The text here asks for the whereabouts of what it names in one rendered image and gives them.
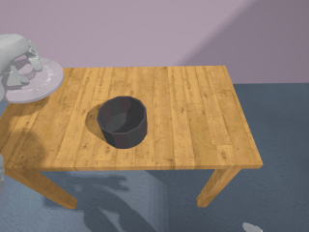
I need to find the lid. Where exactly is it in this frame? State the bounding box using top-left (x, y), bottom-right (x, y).
top-left (1, 58), bottom-right (65, 103)

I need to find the left robot forearm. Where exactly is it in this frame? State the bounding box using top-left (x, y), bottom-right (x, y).
top-left (0, 47), bottom-right (11, 101)

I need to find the table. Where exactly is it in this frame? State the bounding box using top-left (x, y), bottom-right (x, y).
top-left (0, 66), bottom-right (263, 209)

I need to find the knob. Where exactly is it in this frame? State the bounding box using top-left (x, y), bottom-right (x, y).
top-left (15, 64), bottom-right (36, 79)

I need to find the left robot hand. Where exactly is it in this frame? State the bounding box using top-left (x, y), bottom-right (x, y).
top-left (0, 34), bottom-right (43, 86)

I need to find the right robot hand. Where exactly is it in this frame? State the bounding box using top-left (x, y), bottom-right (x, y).
top-left (242, 222), bottom-right (263, 232)

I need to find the pot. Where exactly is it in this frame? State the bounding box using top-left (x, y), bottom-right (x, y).
top-left (97, 96), bottom-right (148, 149)

